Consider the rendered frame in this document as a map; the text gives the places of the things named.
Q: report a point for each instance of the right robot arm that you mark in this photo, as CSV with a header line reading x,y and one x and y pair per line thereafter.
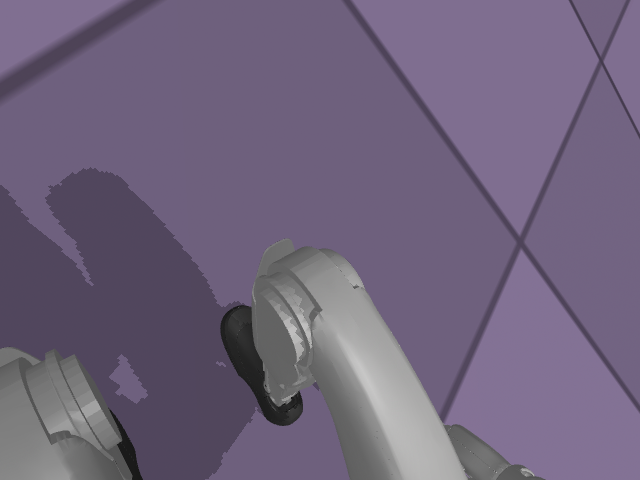
x,y
517,472

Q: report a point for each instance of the left robot foot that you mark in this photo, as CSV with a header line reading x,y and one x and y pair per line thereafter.
x,y
128,451

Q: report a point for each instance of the right robot foot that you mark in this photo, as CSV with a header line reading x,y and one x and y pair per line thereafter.
x,y
237,336

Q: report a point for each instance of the right robot hand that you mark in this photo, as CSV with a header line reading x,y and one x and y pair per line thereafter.
x,y
479,460

